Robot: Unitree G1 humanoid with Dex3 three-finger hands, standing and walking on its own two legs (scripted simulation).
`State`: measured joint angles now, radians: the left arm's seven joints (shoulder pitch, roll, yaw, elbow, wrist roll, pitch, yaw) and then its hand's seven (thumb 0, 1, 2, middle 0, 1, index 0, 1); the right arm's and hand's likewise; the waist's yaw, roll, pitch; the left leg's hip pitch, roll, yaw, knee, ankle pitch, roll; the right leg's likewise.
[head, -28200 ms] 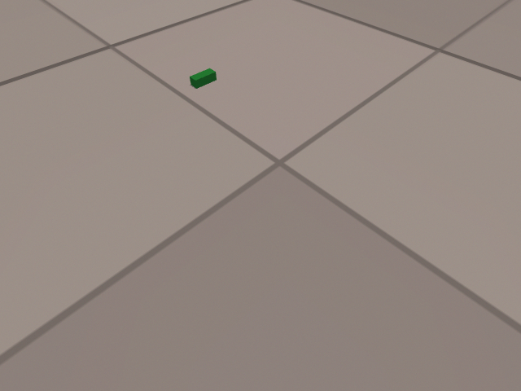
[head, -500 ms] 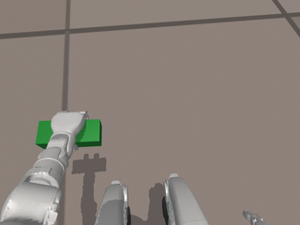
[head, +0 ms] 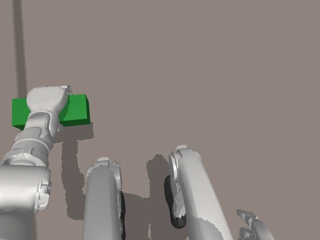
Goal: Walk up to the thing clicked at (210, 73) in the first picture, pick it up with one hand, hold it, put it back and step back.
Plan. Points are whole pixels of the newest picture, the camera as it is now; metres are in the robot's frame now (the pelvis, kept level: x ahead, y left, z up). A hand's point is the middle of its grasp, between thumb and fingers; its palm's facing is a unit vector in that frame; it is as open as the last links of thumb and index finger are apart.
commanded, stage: crouch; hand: left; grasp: from above
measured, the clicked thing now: (54, 112) +0.46 +0.24 -0.18
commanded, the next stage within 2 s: lower in 0.86 s
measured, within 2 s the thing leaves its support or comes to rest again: neither
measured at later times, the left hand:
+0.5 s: hand (66, 114) +0.47 +0.23 -0.24, palm faces -0.46 -0.05 -0.89, open 10.4 cm
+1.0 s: hand (68, 114) +0.48 +0.24 -0.28, palm faces -0.46 -0.04 -0.89, open 10.4 cm
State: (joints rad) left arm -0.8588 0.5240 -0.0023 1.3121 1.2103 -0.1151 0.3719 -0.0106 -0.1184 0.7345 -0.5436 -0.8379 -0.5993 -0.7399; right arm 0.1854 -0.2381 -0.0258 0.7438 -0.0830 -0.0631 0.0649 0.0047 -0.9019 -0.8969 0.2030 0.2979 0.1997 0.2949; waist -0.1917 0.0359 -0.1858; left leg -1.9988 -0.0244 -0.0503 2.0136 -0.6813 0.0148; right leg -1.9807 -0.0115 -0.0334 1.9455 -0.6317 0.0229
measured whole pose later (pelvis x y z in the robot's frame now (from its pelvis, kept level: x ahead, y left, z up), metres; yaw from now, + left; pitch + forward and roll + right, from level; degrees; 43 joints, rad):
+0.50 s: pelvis -0.01 -0.01 -0.07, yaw -2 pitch +37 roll -6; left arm -0.99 0.63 0.06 1.46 1.24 -0.15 0.40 -0.01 -0.13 0.74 -0.56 -0.82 -0.61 -0.73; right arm 0.18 -0.26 0.01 0.75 -0.12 -0.06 0.12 0.00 -0.91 -0.90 0.20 0.30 0.20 0.30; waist -0.25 0.01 -0.10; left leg -2.20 -0.02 -0.07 2.26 -0.72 0.01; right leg -2.18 0.00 -0.05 2.18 -0.65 0.02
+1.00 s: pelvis -0.01 +0.00 -0.11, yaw -3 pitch +36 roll -7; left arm -1.04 0.71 0.06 1.52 1.25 -0.15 0.41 -0.01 -0.13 0.74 -0.57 -0.81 -0.62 -0.72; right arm 0.18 -0.27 0.07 0.74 -0.14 -0.06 0.14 0.00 -0.91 -0.90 0.20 0.30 0.20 0.30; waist -0.28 0.00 -0.05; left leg -2.28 -0.02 -0.10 2.38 -0.72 0.01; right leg -2.26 0.00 -0.08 2.27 -0.64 0.02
